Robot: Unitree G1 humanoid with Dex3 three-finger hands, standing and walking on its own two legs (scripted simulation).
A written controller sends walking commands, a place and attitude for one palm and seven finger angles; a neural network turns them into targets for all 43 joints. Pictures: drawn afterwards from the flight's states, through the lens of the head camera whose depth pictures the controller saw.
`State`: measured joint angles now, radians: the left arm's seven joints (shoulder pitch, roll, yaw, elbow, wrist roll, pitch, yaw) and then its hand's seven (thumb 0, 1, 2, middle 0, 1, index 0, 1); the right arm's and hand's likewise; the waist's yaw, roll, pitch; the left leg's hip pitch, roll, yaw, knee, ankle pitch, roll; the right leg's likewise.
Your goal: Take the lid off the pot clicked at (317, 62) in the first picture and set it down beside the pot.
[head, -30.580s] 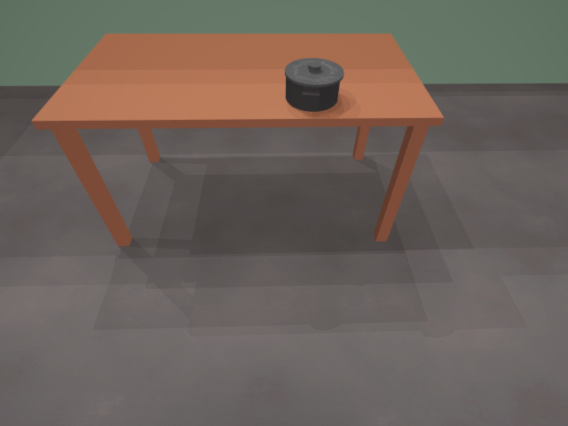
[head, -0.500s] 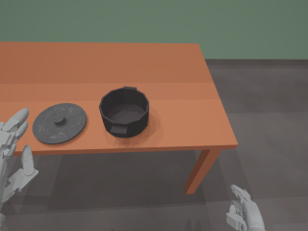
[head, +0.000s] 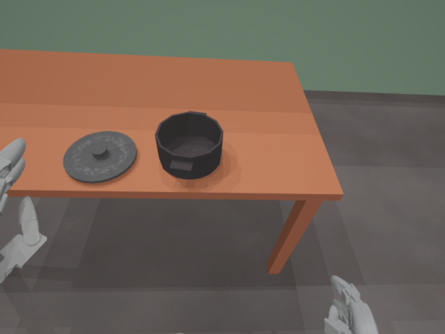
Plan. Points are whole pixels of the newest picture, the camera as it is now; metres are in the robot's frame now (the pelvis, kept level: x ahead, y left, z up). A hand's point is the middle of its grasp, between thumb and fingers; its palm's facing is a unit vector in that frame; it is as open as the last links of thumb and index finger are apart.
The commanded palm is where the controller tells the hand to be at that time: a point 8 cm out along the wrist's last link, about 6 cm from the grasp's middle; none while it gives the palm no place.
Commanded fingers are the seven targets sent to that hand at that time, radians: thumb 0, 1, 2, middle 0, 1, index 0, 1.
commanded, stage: step back with the hand held close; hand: left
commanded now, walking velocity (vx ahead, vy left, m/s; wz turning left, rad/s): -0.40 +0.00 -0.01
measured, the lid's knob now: (99, 150) +0.55 +0.36 -0.06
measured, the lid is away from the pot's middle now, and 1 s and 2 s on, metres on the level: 0.24 0.24 0.24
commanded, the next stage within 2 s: stop stepping back and stand still in 1.06 s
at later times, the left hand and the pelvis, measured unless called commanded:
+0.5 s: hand (19, 274) +0.15 +0.23 +0.18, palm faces +0.40 -0.80 -0.45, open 7.4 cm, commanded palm +0.08 +0.27 +0.19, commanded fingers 0.00 0.90 0.90 -0.20 -0.30 -0.20 -0.30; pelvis -0.04 -0.01 -0.01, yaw +2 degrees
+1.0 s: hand (4, 324) +0.10 +0.22 +0.18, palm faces +0.30 -0.88 -0.37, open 7.4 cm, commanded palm +0.04 +0.27 +0.19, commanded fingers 0.00 0.90 0.90 -0.20 -0.30 -0.20 -0.30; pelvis -0.10 +0.00 +0.01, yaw -1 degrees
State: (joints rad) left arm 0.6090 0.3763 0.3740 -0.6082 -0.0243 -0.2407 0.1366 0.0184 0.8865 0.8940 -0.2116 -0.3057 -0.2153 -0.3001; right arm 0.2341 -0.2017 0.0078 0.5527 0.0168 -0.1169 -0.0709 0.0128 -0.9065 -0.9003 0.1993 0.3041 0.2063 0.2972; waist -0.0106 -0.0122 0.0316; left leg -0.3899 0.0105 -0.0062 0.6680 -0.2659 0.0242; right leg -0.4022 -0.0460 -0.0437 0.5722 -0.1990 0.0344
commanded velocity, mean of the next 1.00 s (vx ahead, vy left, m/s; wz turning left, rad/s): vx -0.40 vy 0.00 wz -0.04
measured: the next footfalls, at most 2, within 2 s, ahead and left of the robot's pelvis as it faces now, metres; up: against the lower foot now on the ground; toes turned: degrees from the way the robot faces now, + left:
right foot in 0.82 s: -0.03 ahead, -0.15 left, +0.00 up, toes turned -1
left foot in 1.04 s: -0.02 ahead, +0.13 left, +0.00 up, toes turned +0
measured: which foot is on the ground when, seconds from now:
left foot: down 0.00-0.86, up 0.88-1.00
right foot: down 0.00-0.64, up 0.66-0.80, down 0.82-1.00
